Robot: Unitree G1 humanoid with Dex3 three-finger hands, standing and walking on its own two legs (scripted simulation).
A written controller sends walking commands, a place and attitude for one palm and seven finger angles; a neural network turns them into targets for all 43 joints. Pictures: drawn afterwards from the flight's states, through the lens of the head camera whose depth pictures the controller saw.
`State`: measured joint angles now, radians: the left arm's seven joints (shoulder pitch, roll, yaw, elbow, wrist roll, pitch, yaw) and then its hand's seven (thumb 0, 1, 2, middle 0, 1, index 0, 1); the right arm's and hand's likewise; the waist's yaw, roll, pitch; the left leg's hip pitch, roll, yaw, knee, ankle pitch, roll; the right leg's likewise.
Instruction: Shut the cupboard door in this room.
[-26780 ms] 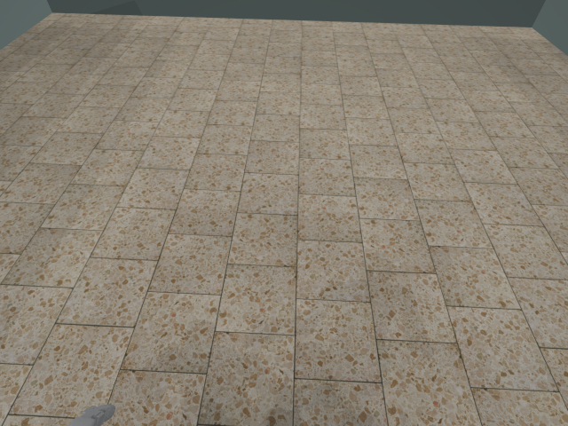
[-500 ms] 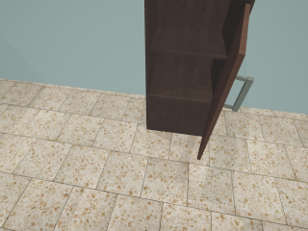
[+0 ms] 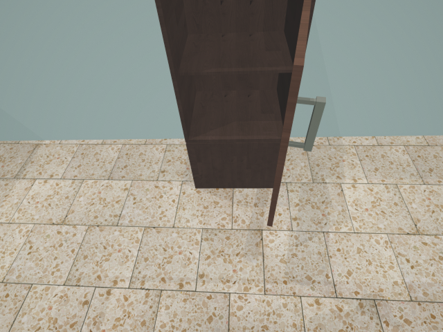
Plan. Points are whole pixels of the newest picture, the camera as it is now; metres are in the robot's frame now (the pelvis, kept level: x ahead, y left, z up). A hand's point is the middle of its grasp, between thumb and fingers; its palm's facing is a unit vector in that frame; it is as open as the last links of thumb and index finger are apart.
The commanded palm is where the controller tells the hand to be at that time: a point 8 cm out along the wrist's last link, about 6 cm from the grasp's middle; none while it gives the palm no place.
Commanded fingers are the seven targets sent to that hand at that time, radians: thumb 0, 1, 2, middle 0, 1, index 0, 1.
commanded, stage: stand and wait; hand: left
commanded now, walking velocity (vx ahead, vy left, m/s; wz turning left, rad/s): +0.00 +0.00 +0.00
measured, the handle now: (304, 125) +0.55 -0.15 +0.06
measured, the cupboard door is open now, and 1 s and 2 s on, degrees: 77 77 77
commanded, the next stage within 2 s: turn or walk to find it in 0.14 s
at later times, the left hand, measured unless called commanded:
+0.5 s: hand out of the picture +0.11 +0.18 -0.18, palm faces +0.09 -0.98 -0.16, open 7.4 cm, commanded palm none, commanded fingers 0.00 0.90 0.90 -0.20 -0.30 -0.20 -0.30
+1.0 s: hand out of the picture +0.14 +0.17 -0.16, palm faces +0.10 -0.97 -0.23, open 7.4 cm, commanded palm none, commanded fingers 0.00 0.90 0.90 -0.20 -0.30 -0.20 -0.30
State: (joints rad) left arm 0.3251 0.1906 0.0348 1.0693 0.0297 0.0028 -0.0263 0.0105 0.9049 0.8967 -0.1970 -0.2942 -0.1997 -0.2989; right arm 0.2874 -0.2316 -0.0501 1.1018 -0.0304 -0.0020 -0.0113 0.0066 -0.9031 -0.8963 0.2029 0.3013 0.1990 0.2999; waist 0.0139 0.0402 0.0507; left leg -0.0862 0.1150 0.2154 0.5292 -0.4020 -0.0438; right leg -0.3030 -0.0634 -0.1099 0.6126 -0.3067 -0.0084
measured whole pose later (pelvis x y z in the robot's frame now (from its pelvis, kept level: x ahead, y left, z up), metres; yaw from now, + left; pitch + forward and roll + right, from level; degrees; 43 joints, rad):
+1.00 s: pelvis +0.14 -0.02 +0.01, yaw +5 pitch -1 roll +1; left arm 0.25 0.18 0.00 1.10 0.01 -0.02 0.04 0.01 0.90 0.90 -0.20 -0.29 -0.20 -0.30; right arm 0.20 -0.18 -0.01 1.14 -0.01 0.00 -0.03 0.01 -0.91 -0.90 0.20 0.30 0.20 0.30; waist 0.00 -0.01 0.04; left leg -0.16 0.02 0.03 0.44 -0.26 -0.02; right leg -0.07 -0.03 -0.09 0.42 -0.33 0.00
